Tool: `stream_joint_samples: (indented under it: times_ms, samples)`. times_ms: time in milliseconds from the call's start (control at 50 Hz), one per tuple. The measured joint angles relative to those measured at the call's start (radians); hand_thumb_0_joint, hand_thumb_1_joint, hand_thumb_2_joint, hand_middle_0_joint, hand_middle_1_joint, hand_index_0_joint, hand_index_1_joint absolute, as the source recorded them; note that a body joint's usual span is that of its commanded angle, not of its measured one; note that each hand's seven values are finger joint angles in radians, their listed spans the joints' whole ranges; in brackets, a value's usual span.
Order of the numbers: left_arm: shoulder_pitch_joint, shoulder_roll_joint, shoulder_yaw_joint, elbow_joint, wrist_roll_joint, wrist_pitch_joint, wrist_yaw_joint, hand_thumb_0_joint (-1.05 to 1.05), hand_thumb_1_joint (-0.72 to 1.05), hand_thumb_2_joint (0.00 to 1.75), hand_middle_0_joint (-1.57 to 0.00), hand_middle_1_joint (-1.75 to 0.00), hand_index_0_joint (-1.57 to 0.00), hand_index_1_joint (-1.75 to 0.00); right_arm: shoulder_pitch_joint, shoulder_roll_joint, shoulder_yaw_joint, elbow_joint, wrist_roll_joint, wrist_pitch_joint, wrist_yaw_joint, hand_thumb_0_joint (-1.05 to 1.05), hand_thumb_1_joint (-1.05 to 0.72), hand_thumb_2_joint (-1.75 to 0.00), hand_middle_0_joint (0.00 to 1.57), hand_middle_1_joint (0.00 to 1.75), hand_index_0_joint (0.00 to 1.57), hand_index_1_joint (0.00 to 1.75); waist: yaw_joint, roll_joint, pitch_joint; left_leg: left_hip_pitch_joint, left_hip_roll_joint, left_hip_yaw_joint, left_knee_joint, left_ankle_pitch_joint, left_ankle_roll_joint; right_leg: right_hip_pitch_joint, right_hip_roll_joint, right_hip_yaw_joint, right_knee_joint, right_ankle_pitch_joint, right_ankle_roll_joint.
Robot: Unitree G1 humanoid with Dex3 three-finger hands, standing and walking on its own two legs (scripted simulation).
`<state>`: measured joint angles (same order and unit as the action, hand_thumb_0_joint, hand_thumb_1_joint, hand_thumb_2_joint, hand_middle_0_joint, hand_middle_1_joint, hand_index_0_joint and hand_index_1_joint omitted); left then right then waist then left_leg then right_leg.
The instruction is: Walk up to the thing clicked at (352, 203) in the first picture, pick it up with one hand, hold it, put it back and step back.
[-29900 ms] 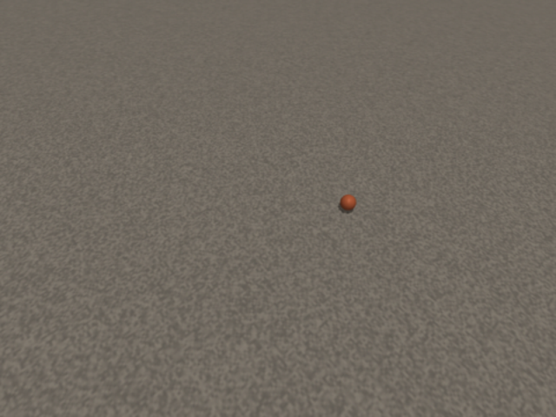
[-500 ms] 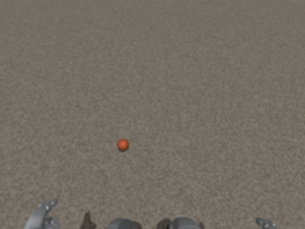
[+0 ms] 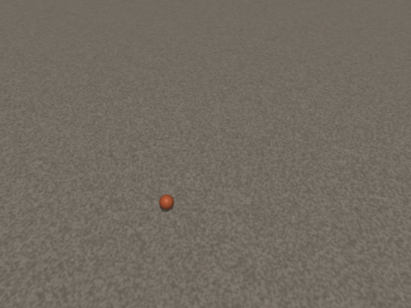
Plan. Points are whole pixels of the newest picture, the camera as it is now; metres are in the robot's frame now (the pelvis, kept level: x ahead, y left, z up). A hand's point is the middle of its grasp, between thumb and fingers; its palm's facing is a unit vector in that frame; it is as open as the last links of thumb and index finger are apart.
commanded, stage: walk up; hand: left
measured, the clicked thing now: (166, 201) +0.75 +0.23 -0.72
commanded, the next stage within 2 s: stand in 0.76 s
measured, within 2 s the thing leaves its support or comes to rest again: neither
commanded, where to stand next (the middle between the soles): +0.37 +0.01 m, yaw -1 degrees
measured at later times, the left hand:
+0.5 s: hand out of the picture +0.10 +0.26 -0.14, palm faces +0.05 -0.93 -0.36, open 7.4 cm
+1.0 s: hand out of the picture +0.10 +0.26 -0.14, palm faces -0.01 -0.94 -0.33, open 7.4 cm
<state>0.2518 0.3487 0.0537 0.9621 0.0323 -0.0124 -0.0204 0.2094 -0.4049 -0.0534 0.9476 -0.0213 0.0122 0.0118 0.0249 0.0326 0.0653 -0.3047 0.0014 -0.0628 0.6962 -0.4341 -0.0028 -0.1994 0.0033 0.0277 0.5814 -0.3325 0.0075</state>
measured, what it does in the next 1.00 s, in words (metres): stands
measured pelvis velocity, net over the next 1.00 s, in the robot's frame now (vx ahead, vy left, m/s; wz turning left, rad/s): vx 0.01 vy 0.01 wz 0.00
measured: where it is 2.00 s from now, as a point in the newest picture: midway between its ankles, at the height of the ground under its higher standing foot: outside the picture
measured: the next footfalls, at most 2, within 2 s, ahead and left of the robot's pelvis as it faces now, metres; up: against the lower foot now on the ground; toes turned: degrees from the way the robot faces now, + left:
none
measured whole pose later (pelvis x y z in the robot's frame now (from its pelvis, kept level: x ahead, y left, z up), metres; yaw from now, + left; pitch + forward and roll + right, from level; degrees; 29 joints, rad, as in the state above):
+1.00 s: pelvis +0.01 +0.01 +0.02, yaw +0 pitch -3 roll +0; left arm 0.07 0.35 0.01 1.12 0.00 -0.01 -0.01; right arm 0.05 -0.34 -0.01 1.10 -0.01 0.00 0.01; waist 0.00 -0.01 0.08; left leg -0.14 -0.01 -0.04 0.36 -0.18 -0.01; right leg -0.07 -0.02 0.04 0.34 -0.22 0.03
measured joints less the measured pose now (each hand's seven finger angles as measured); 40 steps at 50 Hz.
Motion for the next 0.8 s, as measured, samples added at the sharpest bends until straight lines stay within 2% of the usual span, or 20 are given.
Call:
stream_joint_samples:
  times_ms: [20, 60, 80, 120, 160, 220, 380, 560, 800]
  samples:
    - [-0.005, 0.003, -0.001, 0.0, -0.002, 0.001, -0.002, 0.01, 0.9, 0.9, -0.21, -0.3, -0.21, -0.3, 0.007, 0.002, -0.001, 0.01, -0.002, -0.004, 0.002, 0.01, -0.91, -0.9, 0.2, 0.3, 0.2, 0.3, -0.002, -0.005, -0.002, 0.024, -0.003, 0.007, -0.055, 0.037, 0.001, -0.004, -0.009, -0.005, 0.008, -0.004, 0.005]
    - [-0.017, 0.013, -0.003, 0.004, -0.007, 0.007, -0.001, 0.01, 0.9, 0.9, -0.21, -0.3, -0.2, -0.3, 0.01, 0.018, -0.001, 0.031, -0.008, -0.011, 0.002, 0.01, -0.91, -0.9, 0.2, 0.3, 0.2, 0.3, 0.001, -0.034, 0.006, 0.053, -0.025, 0.023, -0.121, 0.173, 0.001, -0.006, -0.035, 0.006, 0.026, -0.012, 0.015]
    - [-0.022, 0.017, -0.005, 0.011, -0.014, 0.009, -0.001, 0.01, 0.9, 0.9, -0.21, -0.3, -0.2, -0.3, 0.012, 0.026, 0.0, 0.037, -0.01, -0.014, 0.003, 0.01, -0.91, -0.9, 0.2, 0.3, 0.2, 0.3, 0.001, -0.042, 0.003, 0.056, -0.029, 0.028, -0.131, 0.184, 0.003, -0.008, -0.037, 0.015, 0.029, -0.02, 0.009]
    - [-0.033, 0.026, -0.005, 0.026, -0.022, 0.012, -0.001, 0.01, 0.9, 0.9, -0.21, -0.3, -0.2, -0.3, 0.015, 0.043, 0.008, 0.046, -0.012, -0.016, 0.008, 0.01, -0.91, -0.9, 0.2, 0.3, 0.2, 0.3, -0.004, -0.048, -0.008, 0.058, -0.025, 0.028, -0.141, 0.181, 0.008, -0.009, -0.028, 0.021, 0.026, -0.056, -0.009]
    - [-0.042, 0.035, -0.004, 0.037, -0.024, 0.006, -0.001, 0.01, 0.9, 0.9, -0.21, -0.3, -0.2, -0.3, 0.011, 0.061, 0.018, 0.053, -0.013, -0.016, 0.012, 0.01, -0.91, -0.9, 0.2, 0.3, 0.2, 0.3, -0.008, -0.051, -0.013, 0.063, -0.014, 0.025, -0.153, 0.183, 0.005, 0.005, -0.018, 0.018, -0.008, -0.029, -0.014]
    - [-0.056, 0.042, -0.004, 0.052, -0.023, -0.005, -0.001, 0.01, 0.9, 0.9, -0.21, -0.3, -0.2, -0.3, 0.001, 0.077, 0.029, 0.062, -0.01, -0.017, 0.014, 0.01, -0.91, -0.9, 0.2, 0.3, 0.2, 0.3, -0.012, -0.049, -0.019, 0.069, -0.002, 0.017, -0.167, 0.188, -0.007, 0.027, -0.008, 0.011, -0.063, 0.037, -0.001]
    - [-0.092, 0.023, -0.016, 0.088, -0.021, -0.017, 0.002, 0.0, 0.9, 0.9, -0.21, -0.3, -0.2, -0.3, -0.04, 0.07, 0.031, 0.087, 0.0, -0.03, 0.007, 0.01, -0.91, -0.9, 0.2, 0.3, 0.2, 0.3, -0.018, -0.021, -0.027, 0.089, 0.007, -0.003, -0.2, 0.19, -0.018, 0.063, 0.001, -0.009, -0.119, 0.043, 0.0]
    - [-0.137, 0.008, -0.018, 0.094, -0.031, -0.017, 0.018, 0.0, 0.9, 0.9, -0.21, -0.3, -0.2, -0.3, -0.103, 0.052, 0.02, 0.092, 0.006, -0.024, -0.006, 0.01, -0.91, -0.9, 0.2, 0.3, 0.2, 0.3, -0.012, -0.023, -0.007, 0.106, 0.005, -0.007, -0.188, 0.172, -0.017, 0.085, -0.001, -0.013, -0.111, 0.024, 0.0]
    - [-0.163, 0.017, -0.029, 0.127, -0.031, -0.007, 0.017, 0.0, 0.9, 0.9, -0.21, -0.3, -0.2, -0.3, -0.139, 0.07, 0.029, 0.124, 0.006, -0.018, -0.002, 0.0, -0.91, -0.9, 0.2, 0.3, 0.2, 0.3, -0.01, -0.052, 0.004, 0.136, -0.005, 0.009, -0.247, 0.198, -0.008, 0.108, -0.015, 0.001, -0.164, 0.051, 0.013]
